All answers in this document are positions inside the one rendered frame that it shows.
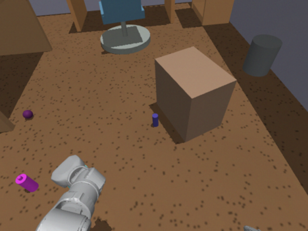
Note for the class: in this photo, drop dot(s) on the left robot hand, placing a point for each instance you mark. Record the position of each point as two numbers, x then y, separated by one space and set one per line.
60 174

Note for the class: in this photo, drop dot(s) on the bookshelf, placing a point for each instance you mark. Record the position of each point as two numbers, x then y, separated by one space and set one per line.
211 12

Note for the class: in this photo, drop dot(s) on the office chair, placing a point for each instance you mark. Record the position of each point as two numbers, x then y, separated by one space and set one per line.
124 39

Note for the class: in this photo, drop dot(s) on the left robot arm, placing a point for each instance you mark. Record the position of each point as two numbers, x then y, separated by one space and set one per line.
75 208

